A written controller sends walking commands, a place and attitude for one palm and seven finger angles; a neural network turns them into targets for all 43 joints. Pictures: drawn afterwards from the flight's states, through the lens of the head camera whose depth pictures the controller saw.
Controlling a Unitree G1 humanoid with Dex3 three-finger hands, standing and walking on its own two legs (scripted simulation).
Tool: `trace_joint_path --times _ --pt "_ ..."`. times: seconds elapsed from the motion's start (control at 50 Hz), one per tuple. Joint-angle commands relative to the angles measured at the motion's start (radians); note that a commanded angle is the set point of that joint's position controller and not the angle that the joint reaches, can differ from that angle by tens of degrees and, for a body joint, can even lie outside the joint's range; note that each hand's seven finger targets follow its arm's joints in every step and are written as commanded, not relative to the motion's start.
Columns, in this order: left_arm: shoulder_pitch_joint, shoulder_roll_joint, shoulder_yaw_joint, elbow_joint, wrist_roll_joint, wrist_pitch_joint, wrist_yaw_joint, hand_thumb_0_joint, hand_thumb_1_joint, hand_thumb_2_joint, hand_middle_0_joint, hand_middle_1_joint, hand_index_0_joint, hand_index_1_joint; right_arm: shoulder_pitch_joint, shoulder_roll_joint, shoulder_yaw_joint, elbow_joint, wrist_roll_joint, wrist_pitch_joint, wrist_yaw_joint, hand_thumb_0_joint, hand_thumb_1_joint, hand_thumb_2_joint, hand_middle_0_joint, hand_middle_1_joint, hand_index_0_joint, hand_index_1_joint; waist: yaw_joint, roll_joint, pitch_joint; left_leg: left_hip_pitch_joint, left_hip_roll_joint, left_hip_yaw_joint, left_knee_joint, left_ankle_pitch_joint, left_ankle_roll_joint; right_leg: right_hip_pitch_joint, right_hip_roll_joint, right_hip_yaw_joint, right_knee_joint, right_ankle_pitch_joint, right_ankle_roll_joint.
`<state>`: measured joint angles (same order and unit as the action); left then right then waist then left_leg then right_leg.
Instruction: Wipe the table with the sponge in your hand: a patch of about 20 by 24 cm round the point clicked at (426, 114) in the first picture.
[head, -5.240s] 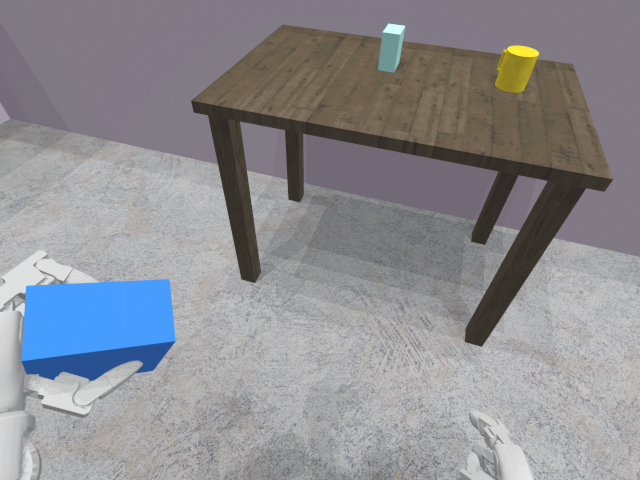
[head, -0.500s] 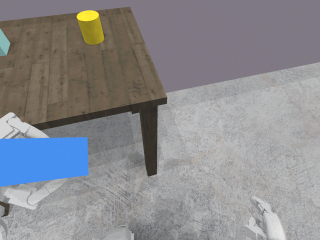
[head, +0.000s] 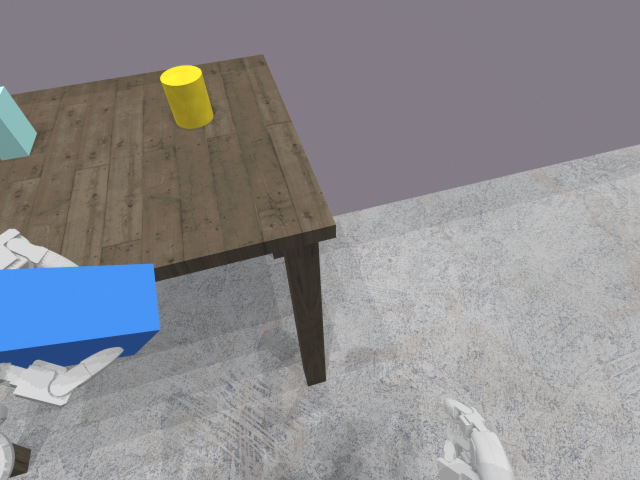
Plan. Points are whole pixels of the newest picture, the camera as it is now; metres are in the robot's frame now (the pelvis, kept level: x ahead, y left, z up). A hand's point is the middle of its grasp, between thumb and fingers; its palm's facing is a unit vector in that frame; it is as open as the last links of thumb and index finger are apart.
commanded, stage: come to a stop and stand still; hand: left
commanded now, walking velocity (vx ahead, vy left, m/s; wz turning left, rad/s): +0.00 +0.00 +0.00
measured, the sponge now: (99, 318) +0.22 +0.22 +0.16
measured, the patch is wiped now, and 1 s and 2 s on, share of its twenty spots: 0.00 0.00 0.00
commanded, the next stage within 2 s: look again from close up in 1.78 s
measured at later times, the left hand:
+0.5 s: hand (39, 435) +0.12 +0.21 +0.18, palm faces +0.47 -0.79 -0.38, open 9.9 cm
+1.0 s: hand out of the picture +0.05 +0.19 +0.17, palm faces +0.43 -0.79 -0.44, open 9.9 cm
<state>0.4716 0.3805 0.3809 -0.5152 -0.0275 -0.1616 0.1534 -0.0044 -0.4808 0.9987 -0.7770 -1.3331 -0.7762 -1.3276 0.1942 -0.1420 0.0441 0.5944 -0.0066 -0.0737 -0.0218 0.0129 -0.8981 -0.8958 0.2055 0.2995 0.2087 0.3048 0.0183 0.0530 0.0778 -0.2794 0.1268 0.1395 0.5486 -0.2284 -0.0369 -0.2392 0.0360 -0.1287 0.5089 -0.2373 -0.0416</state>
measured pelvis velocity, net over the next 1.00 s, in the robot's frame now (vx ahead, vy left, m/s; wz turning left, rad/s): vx -0.15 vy -0.05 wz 0.04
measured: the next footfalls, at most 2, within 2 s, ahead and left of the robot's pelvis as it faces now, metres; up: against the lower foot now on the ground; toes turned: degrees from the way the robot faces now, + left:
left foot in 0.40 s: -0.04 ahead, +0.09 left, +0.00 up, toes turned +5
left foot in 0.92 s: -0.12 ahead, +0.09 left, +0.00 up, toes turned +5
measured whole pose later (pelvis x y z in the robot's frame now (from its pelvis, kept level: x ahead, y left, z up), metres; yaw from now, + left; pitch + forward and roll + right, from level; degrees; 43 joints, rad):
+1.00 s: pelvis -0.15 -0.05 +0.00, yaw +2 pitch -2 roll +2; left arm 0.50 0.36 0.32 -0.49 0.02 -0.20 0.17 0.00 -0.48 1.00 -0.78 -1.33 -0.78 -1.33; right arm 0.25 -0.22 0.00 0.60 -0.04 0.02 -0.06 0.01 -0.90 -0.90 0.20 0.30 0.20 0.30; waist -0.01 -0.03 0.00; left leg -0.19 -0.01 0.05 0.48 -0.30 0.02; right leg -0.42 0.06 -0.11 0.43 -0.16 -0.03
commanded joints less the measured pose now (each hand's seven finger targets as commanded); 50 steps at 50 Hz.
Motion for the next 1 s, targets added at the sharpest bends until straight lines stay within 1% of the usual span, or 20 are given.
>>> trace_joint_path --times 0.0,0.04,0.1,0.14,0.24,0.32,0.36,0.4,0.42,0.44,0.48,0.58,0.68,0.72,0.78,0.86,0.9,0.94,0.96,0.98 --pt "-0.062 0.131 0.059 -0.125 -0.015 -0.036 0.012 0.000 0.100 1.300 -1.200 -1.600 -1.200 -1.600 -0.050 -0.136 -0.067 -0.145 0.020 -0.049 -0.024 0.000 -0.900 -0.900 0.200 0.300 0.200 0.300 -0.021 -0.285 -0.197 -0.073 -0.091 -0.072 0.240 -0.246 -0.004 0.081 -0.334 0.358 -0.189 0.484 -0.066" --pt "-0.057 0.158 0.085 -0.150 -0.008 -0.044 0.013 0.000 0.100 1.300 -1.200 -1.600 -1.200 -1.600 -0.075 -0.138 -0.066 -0.144 0.015 -0.036 -0.023 0.000 -0.900 -0.900 0.200 0.300 0.200 0.300 -0.015 -0.223 -0.204 -0.131 -0.095 -0.137 0.422 -0.267 0.002 0.073 -0.364 0.350 -0.188 0.447 -0.072" --pt "-0.002 0.161 0.100 -0.163 -0.006 -0.063 0.024 0.000 0.100 1.300 -1.200 -1.600 -1.200 -1.600 -0.094 -0.119 -0.048 -0.136 0.011 -0.017 -0.041 0.000 -0.900 -0.900 0.200 0.300 0.200 0.300 -0.023 -0.141 -0.204 -0.175 -0.094 -0.130 0.451 -0.200 -0.007 0.121 -0.324 0.243 -0.167 0.460 -0.087" --pt "-0.057 0.196 0.128 -0.218 -0.004 -0.081 0.030 0.000 0.100 1.300 -1.200 -1.600 -1.200 -1.600 -0.111 -0.130 -0.054 -0.142 0.009 -0.010 -0.050 0.000 -0.900 -0.900 0.200 0.300 0.200 0.300 -0.017 -0.125 -0.211 -0.156 -0.089 -0.119 0.390 -0.194 -0.005 0.117 -0.317 0.228 -0.178 0.414 -0.083" --pt "0.033 0.170 0.127 -0.196 -0.007 -0.091 0.042 0.000 0.100 1.300 -1.200 -1.600 -1.200 -1.600 -0.080 -0.147 -0.070 -0.157 0.001 -0.007 -0.059 0.000 -0.900 -0.900 0.200 0.300 0.200 0.300 0.008 -0.112 -0.230 -0.089 -0.106 -0.092 0.153 -0.220 0.024 0.176 -0.313 0.287 -0.232 0.253 -0.071" --pt "0.022 0.137 0.088 -0.171 -0.002 -0.089 0.044 0.000 0.100 1.300 -1.200 -1.600 -1.200 -1.600 -0.036 -0.160 -0.073 -0.150 0.002 0.004 -0.052 0.000 -0.900 -0.900 0.200 0.300 0.200 0.300 -0.005 -0.111 -0.234 0.006 -0.116 -0.083 -0.070 -0.123 0.042 0.173 -0.271 0.282 -0.266 0.099 -0.009" --pt "-0.025 0.125 0.048 -0.196 0.001 -0.091 0.039 0.000 0.100 1.300 -1.200 -1.600 -1.200 -1.600 -0.031 -0.174 -0.079 -0.156 0.006 0.007 -0.051 0.000 -0.900 -0.900 0.200 0.300 0.200 0.300 -0.013 -0.054 -0.222 0.102 -0.065 -0.115 -0.194 -0.055 0.059 0.112 -0.231 0.260 -0.243 -0.020 0.028" --pt "-0.062 0.132 0.038 -0.182 0.008 -0.096 0.039 0.000 0.100 1.300 -1.200 -1.600 -1.200 -1.600 -0.046 -0.195 -0.081 -0.164 0.012 0.004 -0.051 0.000 -0.900 -0.900 0.200 0.300 0.200 0.300 0.000 0.036 -0.167 0.055 0.036 -0.226 -0.242 -0.095 0.108 0.066 -0.151 0.243 -0.214 -0.112 0.085" --pt "-0.077 0.136 0.036 -0.164 0.010 -0.094 0.038 0.000 0.100 1.300 -1.200 -1.600 -1.200 -1.600 -0.051 -0.195 -0.076 -0.161 0.018 0.003 -0.051 0.000 -0.900 -0.900 0.200 0.300 0.200 0.300 0.005 0.044 -0.149 -0.011 0.053 -0.232 -0.248 -0.157 0.116 0.082 -0.144 0.242 -0.212 -0.147 0.099" --pt "-0.127 0.144 0.039 -0.182 0.014 -0.091 0.034 0.000 0.100 1.300 -1.200 -1.600 -1.200 -1.600 -0.063 -0.190 -0.067 -0.158 0.011 -0.003 -0.054 0.000 -0.900 -0.900 0.200 0.300 0.200 0.300 -0.005 0.119 -0.110 -0.084 0.054 -0.227 -0.288 -0.249 0.113 0.076 -0.134 0.225 -0.175 -0.173 0.072" --pt "-0.168 0.122 0.006 -0.153 0.033 -0.082 0.032 0.000 0.100 1.300 -1.200 -1.600 -1.200 -1.600 -0.074 -0.192 -0.062 -0.158 0.007 -0.004 -0.059 0.000 -0.900 -0.900 0.200 0.300 0.200 0.300 -0.008 0.131 -0.043 -0.241 0.079 -0.252 -0.342 -0.350 0.114 0.162 -0.095 0.159 -0.065 -0.099 0.059" --pt "-0.175 0.137 0.025 -0.103 0.030 -0.066 0.016 0.000 0.100 1.300 -1.200 -1.600 -1.200 -1.600 -0.065 -0.180 -0.066 -0.154 0.003 -0.019 -0.048 0.000 -0.900 -0.900 0.200 0.300 0.200 0.300 -0.006 0.019 -0.061 -0.198 0.003 -0.185 -0.215 -0.303 0.090 0.124 -0.112 0.215 -0.150 -0.140 0.051" --pt "-0.141 0.150 0.044 -0.100 0.031 -0.054 0.016 0.000 0.100 1.300 -1.200 -1.600 -1.200 -1.600 -0.053 -0.154 -0.067 -0.131 -0.001 0.007 -0.032 0.000 -0.900 -0.900 0.200 0.300 0.200 0.300 -0.010 -0.221 -0.111 -0.020 -0.127 -0.109 0.205 -0.245 0.057 -0.102 -0.312 0.477 -0.459 -0.526 0.020" --pt "-0.113 0.144 0.047 -0.120 0.029 -0.061 0.017 0.000 0.100 1.300 -1.200 -1.600 -1.200 -1.600 -0.060 -0.147 -0.064 -0.127 -0.008 0.017 -0.031 0.000 -0.900 -0.900 0.200 0.300 0.200 0.300 -0.013 -0.179 -0.165 -0.010 -0.133 -0.109 0.283 -0.223 0.052 -0.069 -0.307 0.419 -0.444 -0.447 0.005" --pt "-0.053 0.162 0.069 -0.176 0.027 -0.073 0.027 0.000 0.100 1.300 -1.200 -1.600 -1.200 -1.600 -0.073 -0.135 -0.051 -0.141 -0.023 0.033 -0.039 0.000 -0.900 -0.900 0.200 0.300 0.200 0.300 -0.008 -0.093 -0.211 0.016 -0.140 -0.088 0.177 -0.246 0.055 -0.031 -0.281 0.329 -0.402 -0.339 -0.042" --pt "-0.031 0.147 0.058 -0.222 0.043 -0.087 0.049 0.000 0.100 1.300 -1.200 -1.600 -1.200 -1.600 -0.019 -0.151 -0.059 -0.125 -0.036 0.051 -0.045 0.000 -0.900 -0.900 0.200 0.300 0.200 0.300 -0.033 -0.090 -0.266 0.100 -0.165 -0.070 -0.065 -0.218 0.068 0.016 -0.235 0.272 -0.381 -0.275 -0.009" --pt "-0.035 0.147 0.061 -0.211 0.047 -0.098 0.054 0.000 0.100 1.300 -1.200 -1.600 -1.200 -1.600 -0.002 -0.177 -0.072 -0.133 -0.037 0.051 -0.051 0.000 -0.900 -0.900 0.200 0.300 0.200 0.300 -0.032 -0.012 -0.246 0.066 -0.106 -0.158 -0.205 -0.300 0.101 0.014 -0.161 0.234 -0.305 -0.268 0.039" --pt "-0.052 0.139 0.070 -0.201 0.033 -0.115 0.048 0.000 0.100 1.300 -1.200 -1.600 -1.200 -1.600 -0.028 -0.187 -0.074 -0.146 -0.034 0.034 -0.054 0.000 -0.900 -0.900 0.200 0.300 0.200 0.300 -0.021 0.156 -0.174 -0.101 0.103 -0.395 -0.401 -0.466 0.168 0.018 -0.032 0.102 0.009 -0.113 0.089" --pt "-0.064 0.138 0.072 -0.191 0.034 -0.113 0.052 0.000 0.100 1.300 -1.200 -1.600 -1.200 -1.600 -0.086 -0.161 -0.069 -0.154 -0.027 0.009 -0.063 0.000 -0.900 -0.900 0.200 0.300 0.200 0.300 -0.003 0.249 -0.101 -0.301 0.162 -0.429 -0.446 -0.485 0.194 0.093 -0.011 0.112 0.201 -0.042 0.077" --pt "-0.057 0.147 0.083 -0.152 0.045 -0.092 0.052 0.000 0.100 1.300 -1.200 -1.600 -1.200 -1.600 -0.068 -0.149 -0.080 -0.156 -0.025 -0.001 -0.067 0.000 -0.900 -0.900 0.200 0.300 0.200 0.300 -0.008 0.195 -0.074 -0.362 0.149 -0.372 -0.423 -0.399 0.188 0.129 -0.016 0.138 0.287 -0.048 0.073"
